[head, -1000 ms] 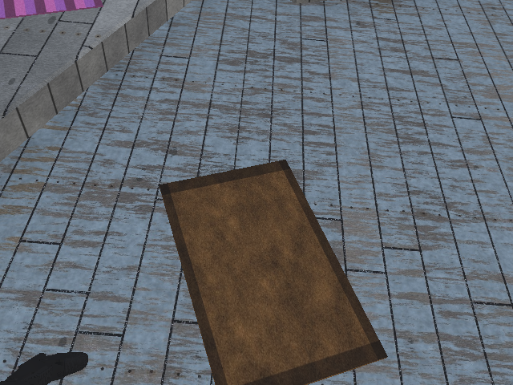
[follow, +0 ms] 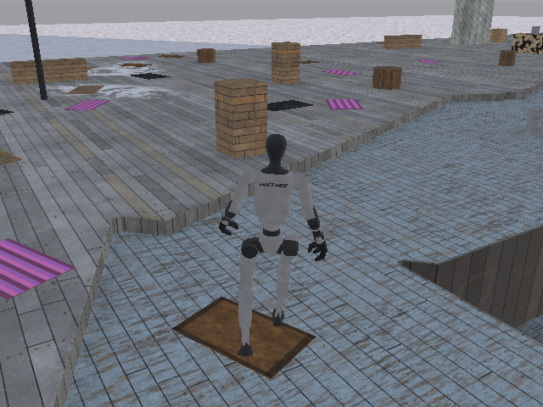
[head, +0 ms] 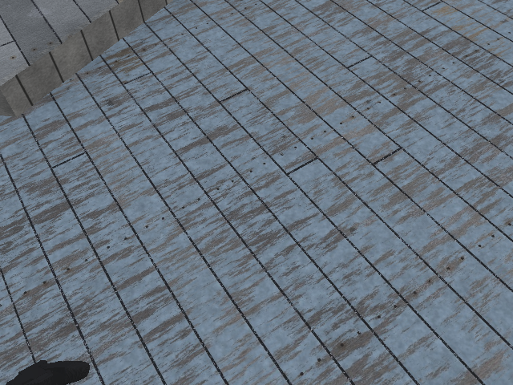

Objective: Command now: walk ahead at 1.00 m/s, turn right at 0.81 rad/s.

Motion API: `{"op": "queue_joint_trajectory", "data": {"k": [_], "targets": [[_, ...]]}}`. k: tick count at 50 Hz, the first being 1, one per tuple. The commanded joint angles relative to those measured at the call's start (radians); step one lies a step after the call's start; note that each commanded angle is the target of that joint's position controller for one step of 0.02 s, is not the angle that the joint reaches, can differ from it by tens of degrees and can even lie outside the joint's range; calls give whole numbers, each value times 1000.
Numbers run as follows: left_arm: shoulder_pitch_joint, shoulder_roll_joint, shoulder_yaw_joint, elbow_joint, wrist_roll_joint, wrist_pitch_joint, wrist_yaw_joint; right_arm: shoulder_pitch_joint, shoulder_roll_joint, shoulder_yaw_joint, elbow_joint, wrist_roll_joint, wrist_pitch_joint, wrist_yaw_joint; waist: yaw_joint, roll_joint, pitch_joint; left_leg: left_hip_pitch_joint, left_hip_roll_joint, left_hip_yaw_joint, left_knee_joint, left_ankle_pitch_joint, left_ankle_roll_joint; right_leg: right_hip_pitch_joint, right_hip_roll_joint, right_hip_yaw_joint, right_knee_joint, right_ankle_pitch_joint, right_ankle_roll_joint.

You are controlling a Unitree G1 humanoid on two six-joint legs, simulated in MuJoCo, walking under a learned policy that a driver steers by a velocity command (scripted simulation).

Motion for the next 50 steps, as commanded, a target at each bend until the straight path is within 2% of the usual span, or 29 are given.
{"op": "queue_joint_trajectory", "data": {"k": [1,2,3,4,5,8,11,18,20,22,23,24,25,26,27,28,29,31,34,36,38,40,42,43,44,45,47,48,50], "targets": [[350,175,64,-9,28,-28,5,-89,-170,2,-197,44,-94,8,158,-123,-397,-868,-86,-278,552,-1,84,1006,-298,960,-618,-541,-257],[339,150,55,25,31,-52,5,-126,-143,9,-202,58,-87,-3,120,-31,-263,-870,-43,-248,437,61,98,868,-298,891,-638,-470,-210],[263,134,45,26,34,-68,4,-140,-113,20,-181,32,-76,-17,76,89,-180,-802,7,-244,371,105,94,699,-273,792,-613,-339,-173],[204,110,35,20,52,-81,4,-96,-108,20,-154,13,-62,-15,35,73,-151,-691,50,-259,315,138,101,551,-230,633,-541,-95,-146],[162,71,19,18,67,-81,10,-46,-90,19,-135,24,-36,-8,-8,25,-130,-672,77,-253,305,167,98,479,-211,565,-587,-142,-141],[202,27,2,70,51,-106,19,-102,-54,30,-127,30,12,-9,18,7,-23,-716,115,-237,184,254,74,351,-191,394,-663,-48,-120],[239,33,4,95,57,-117,39,-227,-36,40,-152,20,7,-1,77,18,37,-802,78,-220,-53,500,61,401,-138,183,-717,118,-47],[311,64,1,161,59,-108,65,-368,-25,37,-191,37,-34,75,122,-15,59,-724,-63,-53,-448,758,114,660,-160,-47,-742,554,99],[300,111,11,164,77,-82,84,-331,-59,20,-201,39,-29,86,74,-80,-24,-669,-146,35,-441,644,143,810,-185,-77,-603,1060,130],[268,145,22,141,92,-47,114,-111,-122,-14,-162,49,0,78,-55,-146,-147,-469,-225,77,-343,456,187,830,-217,-91,-274,1578,146],[174,172,31,110,94,-39,117,156,-169,-37,-104,45,13,64,-192,-155,-213,-195,-174,-24,-342,406,234,650,-242,-60,22,1535,145],[116,108,8,86,101,-55,102,341,-211,-45,-61,42,32,43,-271,56,-271,102,-99,-168,-332,375,291,380,-112,-57,489,787,150],[283,-94,-48,34,54,-92,61,260,-229,-41,-64,8,14,42,-58,396,-357,396,119,-752,-469,-112,510,-143,74,125,849,-376,202],[166,20,-49,7,18,-137,38,234,-147,-36,-102,4,12,28,-138,199,-411,366,160,-1012,-741,-375,474,-181,57,235,773,-244,110],[66,61,-35,-27,-3,-159,30,187,-130,-29,-113,-13,4,24,-107,89,-253,223,155,-992,-806,-336,413,-207,15,246,672,-171,68],[41,52,-39,-34,12,-169,33,122,-114,-23,-124,-12,-6,34,-40,-81,-161,37,128,-932,-823,-230,388,-148,-21,247,567,-123,57],[39,37,-38,-25,38,-167,41,37,-115,-21,-150,-13,-13,37,17,-123,-80,-133,74,-838,-825,-30,392,-81,-37,248,487,-107,71],[95,66,-24,-10,60,-141,54,-65,-122,-24,-184,-9,-12,29,95,-66,-27,-307,1,-668,-813,461,399,10,-69,236,392,-123,134],[-5,29,-33,-68,98,-121,67,-79,-123,-22,-164,19,3,-4,79,-31,6,-542,-131,-430,-744,918,325,158,-21,112,50,4,206],[-63,-30,-44,-85,86,-114,64,-2,-135,-36,-120,30,43,-29,21,13,-95,-575,-213,-388,-678,814,218,328,79,72,-180,239,215],[-106,-19,-31,-106,55,-108,61,54,-135,-42,-92,33,73,-44,-19,80,-146,-513,-213,-466,-634,642,166,393,126,102,-321,370,223],[-130,20,-10,-118,38,-109,65,32,-104,-40,-97,29,87,-54,-14,123,-138,-431,-197,-543,-552,513,139,392,107,169,-420,391,220],[-5,56,13,-80,45,-115,72,-42,-84,-40,-130,26,91,-61,64,131,-216,-345,-215,-536,-332,506,83,519,51,201,-517,509,199],[148,61,15,-41,60,-114,76,-29,-29,-22,-148,9,93,-54,110,75,-360,-370,-243,-462,-68,293,44,740,-89,271,-470,613,145],[189,83,7,-52,78,-100,76,101,78,12,-161,-27,98,-46,43,-161,-472,-582,-317,-377,217,-375,20,975,-345,518,-296,1150,47],[183,113,16,-27,75,-85,67,288,-33,6,-181,20,93,-15,-39,-364,-629,-704,-221,-379,467,-308,0,1068,-607,887,-329,813,-164],[12,-2,-2,-96,70,-52,93,56,-172,-35,-179,28,126,-16,32,-93,-394,-752,-103,-273,469,-56,-46,782,-399,614,-454,236,-104],[-17,-7,-10,-98,69,-32,99,-2,-176,-42,-190,22,143,-27,29,-23,-305,-723,-82,-242,439,2,-54,636,-329,512,-494,188,-59],[-44,23,2,-60,74,-19,97,-42,-123,-31,-225,22,156,-34,7,-54,-162,-668,-42,-199,301,24,-45,423,-252,346,-550,245,-45]]}}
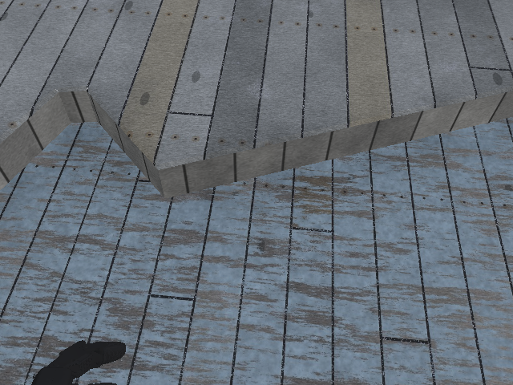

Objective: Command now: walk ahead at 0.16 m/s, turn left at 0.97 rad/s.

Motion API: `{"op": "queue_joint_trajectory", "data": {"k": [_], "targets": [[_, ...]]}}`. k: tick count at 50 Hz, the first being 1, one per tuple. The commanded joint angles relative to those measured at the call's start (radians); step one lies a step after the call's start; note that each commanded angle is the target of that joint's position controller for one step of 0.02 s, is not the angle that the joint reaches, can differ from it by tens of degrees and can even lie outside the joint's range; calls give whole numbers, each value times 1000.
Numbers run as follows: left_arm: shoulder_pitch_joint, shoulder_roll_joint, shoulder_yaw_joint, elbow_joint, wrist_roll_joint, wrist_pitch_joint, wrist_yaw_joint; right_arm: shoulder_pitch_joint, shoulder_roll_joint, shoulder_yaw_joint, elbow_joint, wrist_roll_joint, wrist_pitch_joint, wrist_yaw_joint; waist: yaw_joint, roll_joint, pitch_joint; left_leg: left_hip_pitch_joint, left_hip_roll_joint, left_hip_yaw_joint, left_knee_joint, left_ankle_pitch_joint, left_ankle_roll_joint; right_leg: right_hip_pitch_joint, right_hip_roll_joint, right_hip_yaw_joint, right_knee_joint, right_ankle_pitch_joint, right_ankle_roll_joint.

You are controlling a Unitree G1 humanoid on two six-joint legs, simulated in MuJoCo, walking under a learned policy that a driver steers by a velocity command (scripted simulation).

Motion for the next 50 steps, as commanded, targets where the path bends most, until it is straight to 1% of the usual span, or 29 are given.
{"op": "queue_joint_trajectory", "data": {"k": [1,2,3,6,10,12,14,15,16,17,18,19,20,21,23,25,27,30,32,33,34,35,36,37,38,39,41,45,50], "targets": [[21,130,47,-41,5,7,6,56,-60,-21,-86,-1,10,-9,16,-96,-162,-103,104,49,-83,52,-16,221,-263,205,-197,140,-188],[36,137,53,-21,6,6,3,50,-34,-15,-93,-4,4,-11,20,-109,-177,-107,116,57,-126,47,-16,243,-277,176,-203,216,-209],[47,149,60,-7,6,5,2,38,-30,-13,-99,-7,1,-10,23,-115,-200,-116,135,55,-159,58,-15,275,-308,166,-207,257,-230],[33,177,75,14,-1,10,1,2,-59,-21,-105,-10,7,-3,28,-92,-241,-99,179,50,-245,142,-3,301,-366,124,-234,162,-255],[30,197,74,52,-23,23,-23,-44,-25,1,-102,-25,3,5,33,-102,-217,101,113,85,-471,137,39,179,-310,57,-242,46,-250],[47,184,64,79,-37,24,-43,-47,-11,11,-84,-33,-3,11,36,-112,-209,174,91,94,-634,139,58,188,-304,71,-223,-15,-238],[51,122,33,110,-50,21,-60,17,10,16,-38,-44,-11,17,-8,-116,-206,387,67,112,-941,283,92,111,-253,56,-157,-78,-163],[111,105,23,132,-47,15,-71,26,-41,7,-39,-50,-12,12,4,-105,-211,505,128,44,-983,356,121,39,-209,46,-119,-138,-83],[137,67,10,119,-13,11,-83,45,-138,-9,-55,-64,-7,-1,34,107,-249,577,368,-190,-981,605,193,-47,-114,-31,96,-423,3],[136,123,35,101,-39,15,-69,-33,-197,-34,-52,-81,-6,-5,28,244,-209,339,484,-222,-1028,494,347,-79,-67,-54,267,-552,45],[117,217,65,112,-54,27,-54,-87,-159,-30,-75,-83,-20,-5,10,192,-153,267,432,-168,-1054,488,361,-65,-77,-19,456,-525,68],[150,224,83,122,-65,43,-43,-132,-121,-21,-67,-75,-33,-8,37,200,-124,250,394,-96,-1055,516,329,-109,-70,-14,572,-492,78],[187,207,87,146,-60,63,-25,-165,-86,-12,-71,-63,-44,-11,53,181,-126,262,368,-45,-1049,528,299,-132,-80,-3,650,-464,89],[208,194,90,147,-50,80,-15,-190,-59,-7,-67,-51,-50,-14,62,173,-117,267,370,-10,-1042,571,290,-156,-87,6,703,-430,103],[186,148,83,121,-53,93,-11,-186,-29,-1,-55,-50,-53,-23,62,130,-124,306,366,43,-1034,580,280,-182,-111,-4,678,-368,116],[136,104,67,82,-54,95,-25,-173,-31,-9,-42,-48,-48,-32,38,115,-147,359,367,85,-1011,566,272,-161,-138,-21,531,-322,115],[104,85,55,45,-50,93,-47,-153,-65,-25,-29,-46,-42,-34,16,129,-177,377,392,106,-988,617,275,-86,-142,-49,403,-329,97],[136,120,68,21,-52,98,-69,-135,-102,-46,-9,-27,-42,-26,23,147,-195,391,433,122,-944,672,261,2,-119,-98,277,-326,52],[195,126,81,31,-51,107,-69,-155,-95,-51,2,-6,-46,-17,65,119,-191,340,420,180,-853,608,196,119,-85,-131,116,-206,3],[238,158,99,44,-44,109,-56,-105,-66,-48,28,-7,-49,-9,74,37,-189,271,363,236,-734,482,132,221,-63,-86,17,-77,-38],[287,299,141,35,-41,103,-32,-96,-24,-39,9,-40,-51,-3,72,-258,-179,14,234,327,-428,158,26,394,-256,228,-69,374,-142],[296,367,147,9,-5,80,-37,-238,11,-21,-75,-61,-57,-10,104,-405,-211,-251,58,179,-202,-225,-22,444,-424,593,-129,460,-359],[295,315,134,4,3,55,-48,-280,-37,-34,-68,-53,-59,-13,140,-219,-260,-284,73,47,-89,-209,-1,481,-418,537,-144,371,-368],[262,294,127,3,-10,39,-42,-273,-30,-35,-65,-35,-63,-16,110,-164,-235,-289,81,14,-88,-122,26,456,-368,465,-136,296,-316],[198,267,122,-6,-37,39,-31,-240,-35,-39,-41,-36,-65,-25,72,-89,-209,-291,98,0,-134,-29,32,426,-316,401,-127,230,-259],[135,235,110,-21,-56,49,-19,-220,-56,-47,-33,-44,-66,-32,45,-88,-195,-271,104,-7,-190,40,31,384,-289,366,-127,196,-225],[103,218,101,-44,-48,65,-2,-186,-39,-46,-17,-45,-69,-26,23,-118,-215,-195,68,4,-225,125,17,331,-241,340,-126,206,-207],[118,241,112,-55,-49,76,14,-192,-12,-34,-6,-35,-75,-17,37,-118,-213,-157,17,-15,-440,185,-7,321,-205,385,-120,80,-195],[90,256,120,-79,-47,90,10,-198,-34,-38,-2,-29,-87,-2,49,-174,-192,-55,-16,-41,-613,191,-5,247,-172,491,-106,-43,-181]]}}
Over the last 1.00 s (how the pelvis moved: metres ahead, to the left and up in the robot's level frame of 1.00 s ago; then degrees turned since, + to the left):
0.82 0.08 0.04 39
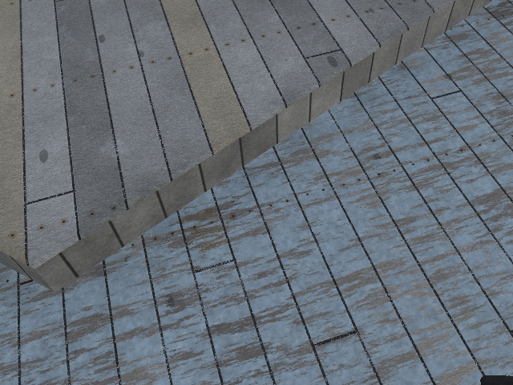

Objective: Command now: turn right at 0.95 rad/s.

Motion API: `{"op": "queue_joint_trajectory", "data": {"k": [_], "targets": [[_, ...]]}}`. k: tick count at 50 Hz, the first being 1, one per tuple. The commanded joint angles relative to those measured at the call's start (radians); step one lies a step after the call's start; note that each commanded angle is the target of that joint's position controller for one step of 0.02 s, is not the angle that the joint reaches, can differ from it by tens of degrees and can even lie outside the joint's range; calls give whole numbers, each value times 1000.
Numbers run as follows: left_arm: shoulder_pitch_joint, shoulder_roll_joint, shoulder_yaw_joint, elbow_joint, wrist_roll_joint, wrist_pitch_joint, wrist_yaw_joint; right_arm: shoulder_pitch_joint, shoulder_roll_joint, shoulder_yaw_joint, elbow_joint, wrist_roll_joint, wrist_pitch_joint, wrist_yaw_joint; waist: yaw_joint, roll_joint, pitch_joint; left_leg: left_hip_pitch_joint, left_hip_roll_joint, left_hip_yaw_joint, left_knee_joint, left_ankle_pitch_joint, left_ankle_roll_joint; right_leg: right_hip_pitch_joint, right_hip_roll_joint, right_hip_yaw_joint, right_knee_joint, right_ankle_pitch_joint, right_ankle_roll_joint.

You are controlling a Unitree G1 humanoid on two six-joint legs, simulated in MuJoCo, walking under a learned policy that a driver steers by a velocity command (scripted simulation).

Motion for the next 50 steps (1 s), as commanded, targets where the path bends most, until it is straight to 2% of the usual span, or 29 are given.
{"op": "queue_joint_trajectory", "data": {"k": [1,6,7,8,9,10,11,13,15,17,20,21,22,23,24,26,28,32,36,38,40,41,42,43,44,45,46,47,50], "targets": [[-27,175,53,-83,0,-4,0,-30,-80,-19,-68,4,-26,9,8,-176,-127,13,-26,-3,-91,-2,4,132,-218,319,-109,126,-139],[-88,140,37,-101,-7,3,-8,82,-113,-31,-31,3,-49,29,-28,-195,-179,251,14,32,-389,151,48,140,-172,327,4,220,-88],[-32,94,19,-85,2,2,-9,71,-129,-31,-37,-9,-47,30,-1,-125,-194,350,101,-40,-441,252,85,95,-127,276,67,83,-52],[53,21,-7,-63,28,-1,-13,14,-151,-22,-72,-28,-39,28,58,108,-198,407,281,-250,-507,389,159,28,-2,135,250,-272,4],[31,66,6,-89,25,-10,-9,12,-140,-12,-60,-61,-39,30,76,293,-119,316,383,-485,-547,383,334,-84,52,64,391,-474,67],[53,111,15,-54,34,-17,-5,-29,-65,13,-79,-45,-47,36,70,199,-100,282,376,-487,-548,276,359,-70,-11,100,470,-419,104],[32,112,14,-30,39,-18,-9,-49,-24,29,-77,-27,-47,39,64,136,-90,274,314,-378,-532,195,313,-47,-46,70,449,-354,129],[-3,79,7,-23,50,-23,-15,19,-99,11,-56,14,-24,33,27,118,-93,333,223,-338,-544,-50,263,-71,-70,-42,345,-273,156],[-49,62,-1,-34,23,-48,-27,118,-194,-17,-45,31,7,11,-11,183,-64,318,180,-361,-603,-284,260,-54,-28,-141,266,-301,150],[-42,39,-6,-21,2,-80,-34,139,-182,-18,-55,31,16,-4,-3,210,-47,279,154,-367,-626,-347,252,46,-16,-154,88,-314,107],[80,55,9,56,8,-121,-32,76,-140,-16,-108,43,18,-15,73,168,-30,103,41,-277,-568,-234,166,375,-42,-189,-282,6,32],[207,96,24,100,11,-125,-22,24,-92,-6,-142,46,8,-11,123,112,-72,-104,-2,-198,-415,-201,98,618,-162,-135,-280,14,0],[246,94,18,103,6,-125,-14,75,20,26,-143,45,-6,4,108,-109,-133,-272,-38,-79,-63,-227,103,740,-378,61,-204,-108,-26],[189,158,36,87,30,-131,-23,30,-27,19,-214,70,-33,14,91,-247,-43,-463,48,-33,54,-180,106,577,-551,321,-280,-397,-142],[120,107,25,67,27,-145,-18,23,-67,14,-208,70,-43,23,67,-194,21,-509,116,-19,179,-106,101,537,-536,308,-315,-454,-146],[127,59,8,73,23,-152,-12,67,-70,9,-174,47,-39,37,61,-145,25,-550,131,10,321,-18,91,550,-453,135,-315,-298,-85],[168,60,2,96,28,-156,-15,59,-49,18,-181,35,-38,54,73,-94,53,-556,152,44,418,69,85,495,-406,-12,-326,-129,-70],[172,67,-7,131,40,-161,-26,-7,-41,34,-215,42,-33,75,69,-107,134,-465,178,108,359,213,66,327,-343,-236,-386,9,-58],[211,120,2,171,30,-156,-30,-119,3,62,-251,48,-39,108,88,-70,199,-315,182,212,112,271,129,304,-361,-368,-443,146,-45],[211,159,9,184,30,-142,-33,-117,-34,50,-252,49,-42,113,49,-96,154,-165,92,313,23,205,185,370,-348,-437,-339,719,-28],[212,220,23,187,30,-122,-27,32,-108,14,-234,60,-33,105,-73,-186,10,51,-6,366,41,83,231,434,-383,-453,-61,1282,-22],[187,242,29,174,27,-119,-26,235,-182,-24,-188,65,-21,99,-186,-208,-114,336,-45,358,22,60,268,351,-392,-445,176,1383,-18],[158,224,22,142,15,-135,-22,475,-266,-71,-116,64,0,80,-298,-137,-208,737,-30,232,-88,109,312,93,-337,-426,493,1112,20],[241,19,-34,79,38,-169,-30,422,-360,-81,-107,57,1,61,-120,285,-243,1044,205,-298,-228,-52,460,-350,-100,-363,982,-225,87],[218,64,-48,30,6,-224,-40,427,-298,-55,-155,34,-25,63,-139,223,-521,1137,341,-780,-457,-505,565,-475,-61,-52,1113,-284,58],[27,137,-32,-7,-27,-243,-39,450,-221,-41,-136,21,-46,64,-195,81,-374,1009,316,-734,-546,-501,464,-521,-109,-29,1060,-169,27],[-15,104,-42,-41,-34,-248,-31,425,-227,-38,-114,13,-67,67,-130,-5,-193,809,298,-655,-575,-371,436,-518,-132,-53,970,-132,22],[1,82,-49,-22,-3,-243,-23,343,-193,-26,-119,13,-80,65,-64,-80,-130,635,265,-543,-558,-222,417,-440,-181,-47,885,-107,22],[109,78,-40,24,21,-192,-36,198,-116,1,-140,6,-82,51,53,-6,-16,328,173,-316,-604,-29,416,-303,-234,-64,739,-78,58]]}}
Over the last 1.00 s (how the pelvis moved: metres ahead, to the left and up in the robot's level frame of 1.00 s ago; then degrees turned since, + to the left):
0.07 -0.03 0.02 -25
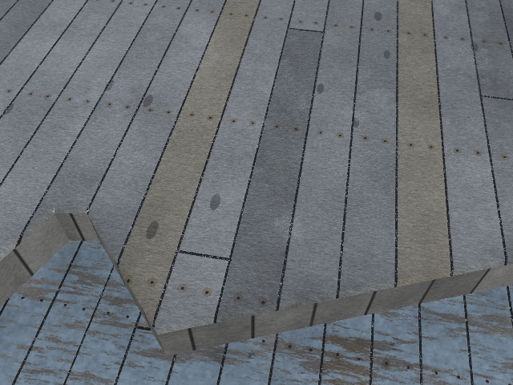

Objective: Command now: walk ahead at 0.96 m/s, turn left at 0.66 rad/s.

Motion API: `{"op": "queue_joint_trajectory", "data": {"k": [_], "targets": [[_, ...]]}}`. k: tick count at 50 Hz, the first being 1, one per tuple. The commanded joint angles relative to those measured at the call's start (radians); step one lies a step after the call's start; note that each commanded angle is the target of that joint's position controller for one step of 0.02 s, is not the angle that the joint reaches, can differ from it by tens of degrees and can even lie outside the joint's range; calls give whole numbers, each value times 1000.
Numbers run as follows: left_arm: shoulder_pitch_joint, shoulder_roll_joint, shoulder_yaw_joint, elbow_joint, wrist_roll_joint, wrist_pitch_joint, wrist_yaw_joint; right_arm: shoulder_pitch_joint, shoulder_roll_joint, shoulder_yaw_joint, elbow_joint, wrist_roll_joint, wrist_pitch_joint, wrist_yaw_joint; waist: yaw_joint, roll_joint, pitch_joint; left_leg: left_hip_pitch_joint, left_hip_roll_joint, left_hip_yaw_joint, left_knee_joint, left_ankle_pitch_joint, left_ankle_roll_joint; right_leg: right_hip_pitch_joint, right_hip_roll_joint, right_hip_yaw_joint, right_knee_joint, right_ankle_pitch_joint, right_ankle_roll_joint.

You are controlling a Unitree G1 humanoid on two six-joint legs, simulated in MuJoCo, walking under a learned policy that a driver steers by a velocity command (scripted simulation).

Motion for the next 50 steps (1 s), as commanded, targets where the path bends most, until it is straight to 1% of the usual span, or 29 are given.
{"op": "queue_joint_trajectory", "data": {"k": [1,5,7,10,13,15,16,17,18,19,20,21,23,26,29,31,33,34,35,36,37,38,39,40,42,43,46,47,50], "targets": [[90,113,32,-34,21,22,-3,-77,-76,-19,-75,3,-35,-21,64,18,-27,62,255,-383,-398,11,180,-167,-66,-35,-109,53,29],[-101,43,1,-81,33,22,-7,-40,-61,1,-11,0,-56,-40,-14,52,40,-98,135,-99,-400,287,87,-50,-28,-161,-478,464,48],[-226,16,-12,-106,12,9,-13,44,-94,-2,29,9,-73,-37,-95,44,47,-49,182,-110,-483,224,70,7,14,-193,-651,629,28],[-254,58,4,-114,-33,17,-34,63,-110,1,67,-10,-62,-37,-99,95,43,256,267,-78,-440,451,28,-112,46,-184,-711,541,-22],[-170,118,39,-130,-31,32,-55,-5,-127,9,62,-55,-30,-62,10,163,-75,517,318,-25,-211,1330,-58,-146,135,-270,-606,265,-100],[187,156,66,-30,-29,50,-54,-84,-171,-3,31,-64,-22,-84,167,208,-227,448,345,-20,130,1693,-80,180,132,-224,-623,297,-163],[490,190,89,60,-25,61,-48,-246,-202,-9,-10,-65,-22,-82,352,115,-251,267,270,30,529,1576,-99,486,101,-186,-814,486,-196],[592,172,69,162,1,66,-54,-287,32,50,-47,-103,-57,-51,271,-314,-172,-233,21,20,1106,-73,-133,747,17,2,-725,719,-225],[436,118,49,115,52,55,-47,-36,59,73,-66,-2,-94,-21,70,-395,-340,-538,6,-180,1227,-308,-135,958,-146,526,-806,361,-393],[372,88,63,60,47,76,-35,-97,-29,68,-70,22,-112,-2,133,-228,-327,-623,59,-185,1244,-218,-105,941,-165,643,-974,-79,-397],[374,69,57,69,39,84,-34,-169,-26,70,-102,29,-117,10,110,-39,-196,-685,86,-145,1262,-171,-85,798,-169,636,-1051,-267,-378],[359,61,46,81,33,85,-40,-221,37,90,-119,-2,-117,10,70,129,-91,-725,103,-108,1324,-147,-80,628,-143,626,-1073,-299,-348],[302,31,17,86,28,90,-33,-198,114,116,-165,-35,-102,22,-35,141,13,-802,130,-94,1463,-143,-93,321,-69,522,-1050,-223,-344],[234,3,-19,133,22,112,-25,-231,232,177,-270,-23,-68,18,-107,-22,97,-1050,181,-54,1909,-245,-122,13,-33,423,-1053,-180,-295],[213,-11,-22,131,-44,86,-2,-459,167,194,-384,-53,-71,-23,-65,82,83,-488,220,128,1154,-65,-168,-467,105,262,-1267,-64,-274],[269,54,1,152,-61,70,1,-454,145,172,-414,-61,-85,-79,-63,-10,-146,87,199,182,868,62,-184,-462,93,199,-1249,423,-275],[281,212,55,171,-50,73,18,-219,6,89,-392,-18,-74,-120,-218,-222,-377,205,109,113,556,-265,-181,69,70,218,-871,1439,-192],[149,286,81,151,-6,83,32,55,-106,28,-320,23,-79,-107,-382,-323,-459,268,136,-17,441,-338,-129,226,30,269,-588,1693,-163],[15,226,74,81,38,65,33,344,-239,-8,-199,28,-85,-85,-437,-90,-572,463,228,-300,282,-488,-50,184,60,255,-228,1385,-184],[41,-69,16,-26,51,36,-9,344,-305,-2,-99,2,-70,-78,-221,669,-516,581,497,-977,-191,-315,114,-244,301,140,270,36,-150],[106,-51,21,-34,12,18,-54,214,-157,13,-141,2,-56,-98,-161,481,-401,588,650,-1318,-387,-324,176,-483,273,159,600,-8,-141],[-63,-59,18,-87,-22,44,-66,191,-6,35,-82,4,-43,-96,-158,285,-156,481,602,-1037,-317,-395,124,-608,198,24,704,-45,-140],[-161,-124,-7,-150,-6,67,-78,185,132,63,25,-9,-39,-71,-105,82,31,271,505,-720,-248,-421,41,-620,133,-16,653,-47,-166],[-136,-147,-16,-157,-2,83,-89,161,196,65,87,-18,-38,-55,-46,10,89,143,427,-419,-173,-247,-47,-528,77,-23,549,-53,-165],[-30,-151,-19,-150,-49,107,-103,125,238,56,152,-17,-43,-34,13,26,92,75,370,-184,-194,-103,-101,-471,37,-21,519,-9,-137],[-7,-125,-18,-156,-69,126,-99,70,177,41,145,-17,-43,-31,49,33,104,74,387,-124,-245,-71,-88,-492,31,-31,407,-22,-120],[-145,-31,3,-208,-23,140,-89,-18,63,15,135,-26,-63,-53,43,20,77,56,324,100,-374,163,-102,-347,25,-107,20,162,-94],[-154,-9,6,-230,-19,137,-93,-41,-35,-6,120,-26,-70,-70,53,85,64,91,354,125,-408,168,-85,-328,-2,-122,-92,195,-72],[-250,40,26,-237,-29,122,-91,28,-158,-32,128,-22,-74,-82,19,60,-23,221,338,227,-389,526,-95,-90,58,-276,-380,265,-96]]}}
Over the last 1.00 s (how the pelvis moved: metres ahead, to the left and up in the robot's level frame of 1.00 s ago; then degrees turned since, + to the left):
0.35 0.18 -0.02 28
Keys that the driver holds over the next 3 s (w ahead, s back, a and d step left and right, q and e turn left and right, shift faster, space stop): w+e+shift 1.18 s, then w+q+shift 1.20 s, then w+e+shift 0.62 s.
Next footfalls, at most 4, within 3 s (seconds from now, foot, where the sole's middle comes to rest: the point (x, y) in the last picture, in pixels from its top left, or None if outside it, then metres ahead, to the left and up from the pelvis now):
0.32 right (302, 371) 0.49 -0.09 -0.76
0.70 left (250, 220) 0.84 0.04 -0.61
1.10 right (394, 165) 1.04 -0.38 -0.61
1.64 left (428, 66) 1.51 -0.59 -0.61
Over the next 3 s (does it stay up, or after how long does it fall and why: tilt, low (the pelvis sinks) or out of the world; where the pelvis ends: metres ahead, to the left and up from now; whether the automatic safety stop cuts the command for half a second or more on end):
stays up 2.37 -0.78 0.13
